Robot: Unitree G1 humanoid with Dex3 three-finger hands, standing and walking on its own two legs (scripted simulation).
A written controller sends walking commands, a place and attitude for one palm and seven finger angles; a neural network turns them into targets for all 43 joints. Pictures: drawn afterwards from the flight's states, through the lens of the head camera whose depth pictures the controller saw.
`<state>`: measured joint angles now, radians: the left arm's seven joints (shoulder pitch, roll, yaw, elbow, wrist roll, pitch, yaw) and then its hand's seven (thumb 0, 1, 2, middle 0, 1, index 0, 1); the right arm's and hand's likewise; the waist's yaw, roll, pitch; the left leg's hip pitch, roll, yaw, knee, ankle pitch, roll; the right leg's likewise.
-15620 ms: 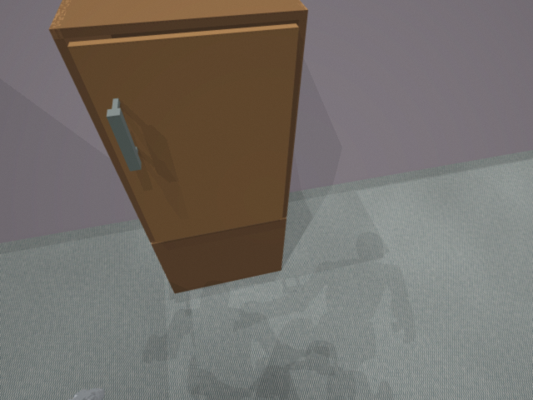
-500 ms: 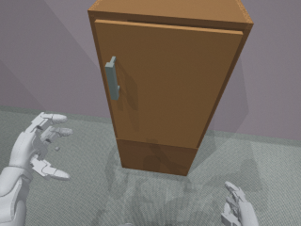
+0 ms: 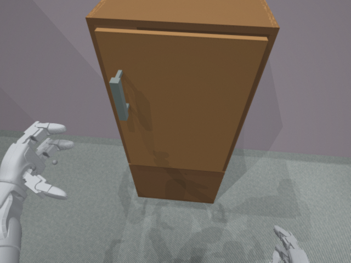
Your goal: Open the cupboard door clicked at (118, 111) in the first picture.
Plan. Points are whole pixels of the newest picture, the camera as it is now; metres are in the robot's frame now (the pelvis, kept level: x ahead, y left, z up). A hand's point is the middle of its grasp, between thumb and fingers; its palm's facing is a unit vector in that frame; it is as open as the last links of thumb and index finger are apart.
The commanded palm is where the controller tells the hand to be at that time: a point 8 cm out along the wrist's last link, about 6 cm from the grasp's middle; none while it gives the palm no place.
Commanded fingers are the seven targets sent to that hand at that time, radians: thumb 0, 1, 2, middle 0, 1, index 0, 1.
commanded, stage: raise the hand with hooked fingers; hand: left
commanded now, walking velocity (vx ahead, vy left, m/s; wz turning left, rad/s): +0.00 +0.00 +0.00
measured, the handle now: (121, 95) +0.53 +0.19 +0.08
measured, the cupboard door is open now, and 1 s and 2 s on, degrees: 0 0 0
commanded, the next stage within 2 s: move the hooked fingers beside the handle in 0.22 s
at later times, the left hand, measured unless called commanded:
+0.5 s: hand (57, 156) +0.30 +0.27 +0.10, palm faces +0.02 -1.00 -0.02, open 14.0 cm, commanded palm +0.29 +0.32 +0.10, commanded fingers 0.00 -0.50 0.30 -0.30 -1.20 -0.30 -1.20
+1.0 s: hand (71, 134) +0.37 +0.27 +0.09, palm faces -0.01 -1.00 -0.01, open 14.0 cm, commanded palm +0.35 +0.31 +0.10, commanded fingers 0.00 -0.50 0.30 -0.30 -1.20 -0.30 -1.20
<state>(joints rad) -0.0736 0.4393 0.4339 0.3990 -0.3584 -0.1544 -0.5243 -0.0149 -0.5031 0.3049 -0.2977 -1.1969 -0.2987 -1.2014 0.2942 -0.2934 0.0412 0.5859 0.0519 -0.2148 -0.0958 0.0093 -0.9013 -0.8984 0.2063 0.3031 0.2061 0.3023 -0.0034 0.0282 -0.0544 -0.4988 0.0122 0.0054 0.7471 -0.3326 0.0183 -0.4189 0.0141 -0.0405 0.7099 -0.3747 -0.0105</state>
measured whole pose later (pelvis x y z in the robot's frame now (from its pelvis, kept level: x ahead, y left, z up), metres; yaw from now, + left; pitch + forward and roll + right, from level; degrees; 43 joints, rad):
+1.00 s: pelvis +0.00 +0.00 +0.00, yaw +0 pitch +8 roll -1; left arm -0.38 0.49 0.44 0.74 -0.28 -0.22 -0.51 -0.02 -0.50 0.30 -0.30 -1.20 -0.30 -1.20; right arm 0.34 -0.29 0.04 0.61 0.05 -0.14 -0.09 0.01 -0.90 -0.90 0.21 0.30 0.21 0.30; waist -0.04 0.02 -0.07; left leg -0.58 0.01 0.01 0.78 -0.34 0.02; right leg -0.50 0.02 -0.03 0.74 -0.38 -0.01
